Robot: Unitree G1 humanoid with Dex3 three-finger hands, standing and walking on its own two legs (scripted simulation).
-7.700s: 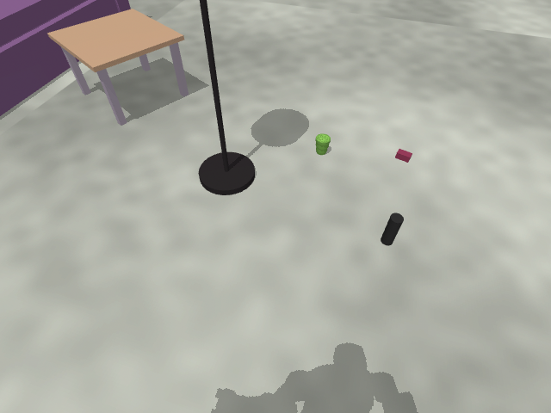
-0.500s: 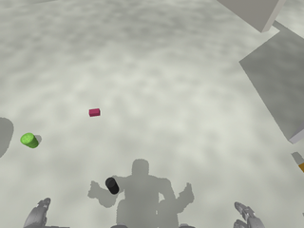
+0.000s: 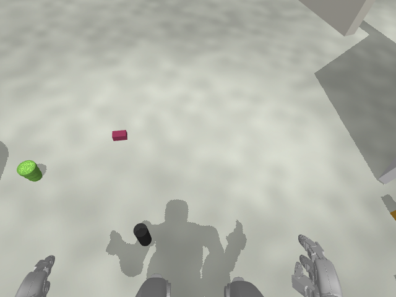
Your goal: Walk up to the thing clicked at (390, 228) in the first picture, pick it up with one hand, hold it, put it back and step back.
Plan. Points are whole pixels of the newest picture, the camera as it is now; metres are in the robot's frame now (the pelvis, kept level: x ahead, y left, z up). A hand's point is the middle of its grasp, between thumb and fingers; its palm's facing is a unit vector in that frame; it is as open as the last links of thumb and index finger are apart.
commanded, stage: go down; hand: left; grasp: from the side
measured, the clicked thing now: (143, 235) +0.39 +0.21 -0.61
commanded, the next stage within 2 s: approach in 1.98 s
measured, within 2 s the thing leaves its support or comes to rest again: neither
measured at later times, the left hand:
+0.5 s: hand (65, 261) +0.22 +0.32 -0.18, palm faces +0.12 -0.97 -0.23, open 17.2 cm
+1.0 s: hand (66, 239) +0.29 +0.36 -0.25, palm faces +0.13 -0.98 -0.14, open 17.3 cm
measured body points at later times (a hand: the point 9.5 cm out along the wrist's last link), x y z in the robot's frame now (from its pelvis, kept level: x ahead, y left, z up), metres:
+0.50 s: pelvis -0.04 +0.00 -0.10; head +0.10 +0.03 +0.32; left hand +0.21 +0.37 -0.17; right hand +0.13 -0.27 -0.18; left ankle +0.00 +0.12 -0.66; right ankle +0.00 -0.15 -0.66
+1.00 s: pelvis -0.08 +0.00 -0.22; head +0.12 +0.04 +0.18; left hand +0.27 +0.41 -0.24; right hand +0.07 -0.28 -0.33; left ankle +0.00 +0.12 -0.66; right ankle +0.00 -0.15 -0.66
